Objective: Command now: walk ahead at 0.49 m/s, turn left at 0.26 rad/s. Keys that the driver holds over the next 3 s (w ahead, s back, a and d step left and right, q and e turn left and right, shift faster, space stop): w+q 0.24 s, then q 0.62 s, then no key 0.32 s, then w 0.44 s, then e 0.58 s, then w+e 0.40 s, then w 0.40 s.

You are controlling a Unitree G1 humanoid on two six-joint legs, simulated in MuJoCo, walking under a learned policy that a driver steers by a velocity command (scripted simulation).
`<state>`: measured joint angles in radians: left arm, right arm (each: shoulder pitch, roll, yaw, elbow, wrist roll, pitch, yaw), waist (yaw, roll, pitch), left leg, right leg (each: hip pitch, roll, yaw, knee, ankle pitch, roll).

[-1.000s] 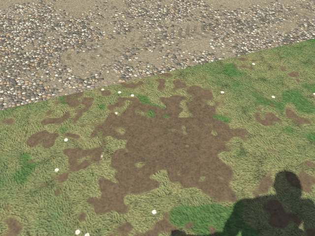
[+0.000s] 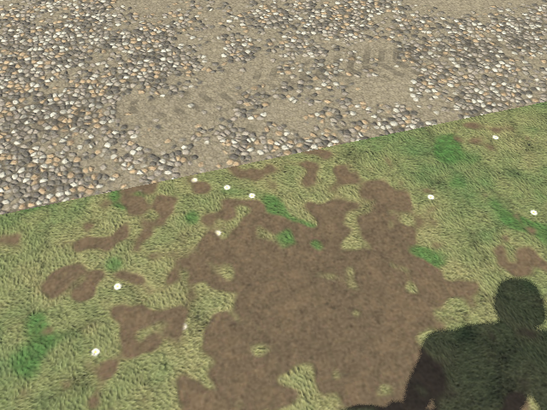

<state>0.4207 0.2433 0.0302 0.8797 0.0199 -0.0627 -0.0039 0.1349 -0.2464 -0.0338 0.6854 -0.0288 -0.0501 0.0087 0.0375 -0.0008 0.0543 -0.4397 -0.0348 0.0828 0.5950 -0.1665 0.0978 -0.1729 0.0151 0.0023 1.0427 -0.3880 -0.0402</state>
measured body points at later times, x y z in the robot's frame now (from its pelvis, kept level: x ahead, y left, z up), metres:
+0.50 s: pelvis +0.25 -0.01 +0.00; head +0.30 -0.01 +0.44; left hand +0.43 +0.26 -0.08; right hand +0.31 -0.28 -0.14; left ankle +0.10 +0.07 -0.68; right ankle +0.39 -0.07 -0.73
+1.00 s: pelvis +0.27 +0.02 +0.01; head +0.27 +0.05 +0.46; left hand +0.21 +0.30 -0.12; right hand +0.54 -0.13 -0.07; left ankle +0.23 +0.09 -0.72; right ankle +0.37 -0.08 -0.69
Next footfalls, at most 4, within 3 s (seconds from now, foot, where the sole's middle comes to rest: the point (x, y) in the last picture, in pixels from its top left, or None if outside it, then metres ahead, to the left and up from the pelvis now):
0.46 right None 0.43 -0.06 -0.76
0.92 left None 0.27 0.11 -0.76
1.34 right None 0.34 -0.05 -0.76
1.78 left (164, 401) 0.47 0.30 -0.76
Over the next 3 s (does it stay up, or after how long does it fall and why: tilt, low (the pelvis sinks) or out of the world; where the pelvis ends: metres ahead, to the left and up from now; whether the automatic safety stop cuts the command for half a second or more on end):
stays up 0.73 0.25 0.03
